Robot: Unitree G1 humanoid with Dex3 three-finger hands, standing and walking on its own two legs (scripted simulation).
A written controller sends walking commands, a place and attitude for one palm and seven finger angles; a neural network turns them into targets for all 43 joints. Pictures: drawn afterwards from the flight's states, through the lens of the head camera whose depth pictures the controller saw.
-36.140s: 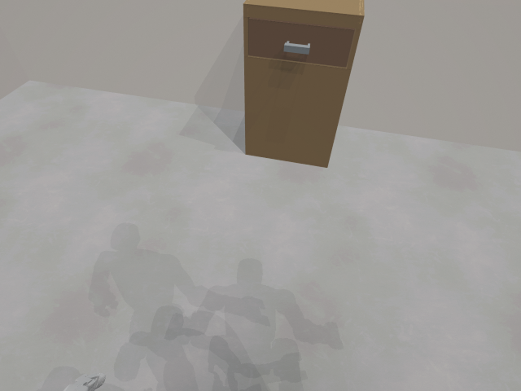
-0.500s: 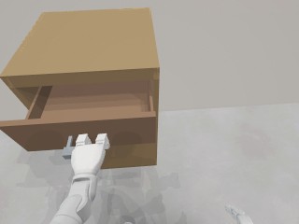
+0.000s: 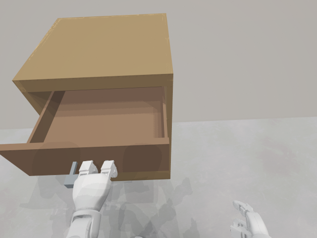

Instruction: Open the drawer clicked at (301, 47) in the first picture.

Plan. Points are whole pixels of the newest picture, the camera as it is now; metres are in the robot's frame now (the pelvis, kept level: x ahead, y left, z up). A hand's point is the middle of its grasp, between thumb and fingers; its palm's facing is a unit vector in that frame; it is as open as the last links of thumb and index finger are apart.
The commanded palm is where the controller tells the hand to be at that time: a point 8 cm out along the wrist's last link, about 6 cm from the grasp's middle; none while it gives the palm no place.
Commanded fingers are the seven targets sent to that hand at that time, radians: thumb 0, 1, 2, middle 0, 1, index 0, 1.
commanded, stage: pull the drawer open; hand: left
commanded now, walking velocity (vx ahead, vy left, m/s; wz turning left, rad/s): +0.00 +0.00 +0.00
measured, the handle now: (88, 172) +0.30 +0.22 -0.03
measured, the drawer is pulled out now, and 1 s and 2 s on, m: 0.22 0.30 0.29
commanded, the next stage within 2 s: open the thumb to release the handle in 0.86 s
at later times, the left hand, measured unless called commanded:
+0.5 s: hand (97, 218) +0.19 +0.17 -0.04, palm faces -0.03 -0.13 -0.99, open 5.9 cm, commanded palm +0.15 +0.19 +0.01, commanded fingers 0.00 0.90 0.90 -0.40 -1.35 -0.40 -1.35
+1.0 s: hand (94, 229) +0.16 +0.17 -0.04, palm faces -0.06 -0.15 -0.99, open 6.1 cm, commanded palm +0.14 +0.19 +0.01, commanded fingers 0.00 0.69 0.81 -0.38 -1.33 -0.38 -1.33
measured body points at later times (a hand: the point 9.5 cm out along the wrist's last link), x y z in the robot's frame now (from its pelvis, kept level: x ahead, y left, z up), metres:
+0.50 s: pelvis -0.01 -0.01 -0.01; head +0.02 -0.04 +0.44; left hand +0.19 +0.17 +0.01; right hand +0.19 -0.24 -0.11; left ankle +0.01 +0.10 -0.68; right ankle -0.03 -0.07 -0.68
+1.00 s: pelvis -0.01 -0.02 -0.02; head +0.03 -0.06 +0.43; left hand +0.16 +0.17 +0.01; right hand +0.20 -0.24 -0.11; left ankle +0.01 +0.10 -0.68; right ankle -0.03 -0.07 -0.68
